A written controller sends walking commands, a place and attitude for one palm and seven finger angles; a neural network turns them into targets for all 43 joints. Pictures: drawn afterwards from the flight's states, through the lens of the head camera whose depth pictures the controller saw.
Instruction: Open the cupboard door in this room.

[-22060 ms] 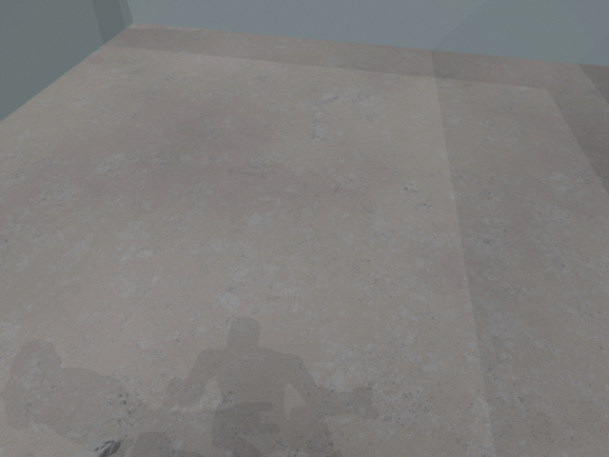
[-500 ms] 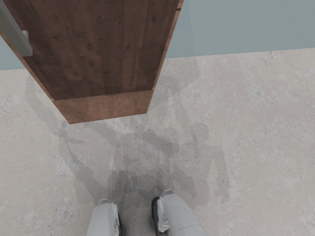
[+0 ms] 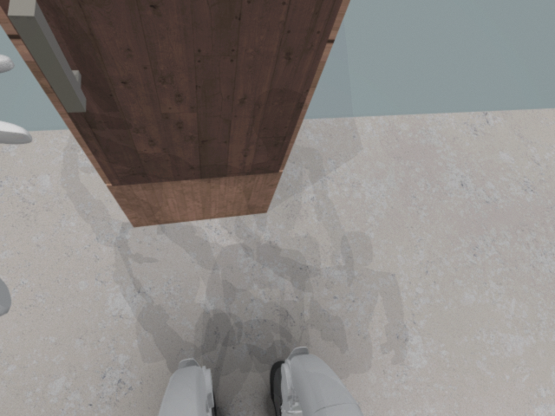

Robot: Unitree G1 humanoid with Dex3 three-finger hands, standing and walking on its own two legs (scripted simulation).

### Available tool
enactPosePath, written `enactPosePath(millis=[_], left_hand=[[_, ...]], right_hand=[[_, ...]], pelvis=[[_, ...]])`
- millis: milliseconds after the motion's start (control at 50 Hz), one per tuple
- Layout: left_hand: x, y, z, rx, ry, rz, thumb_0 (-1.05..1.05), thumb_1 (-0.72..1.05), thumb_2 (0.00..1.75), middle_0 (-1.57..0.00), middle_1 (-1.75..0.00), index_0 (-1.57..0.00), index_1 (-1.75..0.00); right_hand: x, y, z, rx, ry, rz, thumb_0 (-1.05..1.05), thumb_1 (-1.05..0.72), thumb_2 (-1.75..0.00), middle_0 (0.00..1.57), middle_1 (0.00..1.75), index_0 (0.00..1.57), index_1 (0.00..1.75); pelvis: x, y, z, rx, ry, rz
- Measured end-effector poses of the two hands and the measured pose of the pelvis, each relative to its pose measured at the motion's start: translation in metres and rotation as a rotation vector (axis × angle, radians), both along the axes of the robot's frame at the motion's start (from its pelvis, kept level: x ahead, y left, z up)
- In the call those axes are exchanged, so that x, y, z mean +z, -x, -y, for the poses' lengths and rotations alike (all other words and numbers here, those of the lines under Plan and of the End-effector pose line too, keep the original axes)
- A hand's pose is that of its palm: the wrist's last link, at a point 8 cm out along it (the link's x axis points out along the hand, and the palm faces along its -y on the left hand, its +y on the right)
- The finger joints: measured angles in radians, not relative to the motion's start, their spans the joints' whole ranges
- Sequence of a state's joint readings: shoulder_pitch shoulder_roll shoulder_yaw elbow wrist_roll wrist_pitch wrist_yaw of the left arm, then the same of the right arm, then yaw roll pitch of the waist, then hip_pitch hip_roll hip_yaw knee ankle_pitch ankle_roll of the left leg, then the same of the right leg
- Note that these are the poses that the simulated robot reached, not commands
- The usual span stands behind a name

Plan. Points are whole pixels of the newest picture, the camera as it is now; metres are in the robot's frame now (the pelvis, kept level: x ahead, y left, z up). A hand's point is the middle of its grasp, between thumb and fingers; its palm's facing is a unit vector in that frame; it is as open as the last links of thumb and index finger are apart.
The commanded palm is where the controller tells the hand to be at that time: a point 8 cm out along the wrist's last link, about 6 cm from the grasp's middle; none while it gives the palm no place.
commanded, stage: move the hooked fingers beside the handle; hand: left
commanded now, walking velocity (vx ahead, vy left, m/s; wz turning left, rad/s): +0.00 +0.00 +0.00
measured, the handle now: (55, 51) +0.57 +0.24 +0.08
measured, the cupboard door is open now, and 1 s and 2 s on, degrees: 0 0 0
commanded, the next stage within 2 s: slide the fingers in behind the handle in 0.08 s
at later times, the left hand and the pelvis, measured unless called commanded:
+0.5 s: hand (5, 88) +0.51 +0.28 +0.08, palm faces +0.06 -1.00 +0.00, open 14.0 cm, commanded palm +0.50 +0.32 +0.07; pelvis -0.01 -0.01 +0.00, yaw +0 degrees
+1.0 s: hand (36, 89) +0.51 +0.25 +0.08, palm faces +0.06 -1.00 +0.00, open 14.0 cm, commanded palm +0.50 +0.29 +0.07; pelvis -0.01 -0.01 +0.00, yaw +0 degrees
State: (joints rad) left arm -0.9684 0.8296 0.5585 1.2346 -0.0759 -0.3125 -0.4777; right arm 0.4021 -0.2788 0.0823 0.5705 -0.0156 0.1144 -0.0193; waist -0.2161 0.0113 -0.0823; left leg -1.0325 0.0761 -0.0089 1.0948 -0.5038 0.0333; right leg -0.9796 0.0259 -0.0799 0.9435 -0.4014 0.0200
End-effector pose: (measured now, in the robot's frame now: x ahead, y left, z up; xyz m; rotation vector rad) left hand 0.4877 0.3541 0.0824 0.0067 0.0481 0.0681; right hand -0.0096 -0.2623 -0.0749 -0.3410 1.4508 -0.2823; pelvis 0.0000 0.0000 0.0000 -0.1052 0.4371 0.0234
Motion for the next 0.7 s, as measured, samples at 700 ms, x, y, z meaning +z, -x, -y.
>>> enactPosePath(millis=[700], left_hand=[[-0.002, 0.0, 0.03, -0.005, 0.005, 0.003, -0.01, -0.5, 0.3, -0.3, -1.2, -0.3, -1.2]], right_hand=[[-0.006, 0.017, 0.001, -0.02, -0.024, -0.004, 0.0, -0.9, -0.9, 0.21, 0.3, 0.2, 0.3]], pelvis=[[-0.001, 0.007, 0.005, -0.005, -0.011, 0.014]])
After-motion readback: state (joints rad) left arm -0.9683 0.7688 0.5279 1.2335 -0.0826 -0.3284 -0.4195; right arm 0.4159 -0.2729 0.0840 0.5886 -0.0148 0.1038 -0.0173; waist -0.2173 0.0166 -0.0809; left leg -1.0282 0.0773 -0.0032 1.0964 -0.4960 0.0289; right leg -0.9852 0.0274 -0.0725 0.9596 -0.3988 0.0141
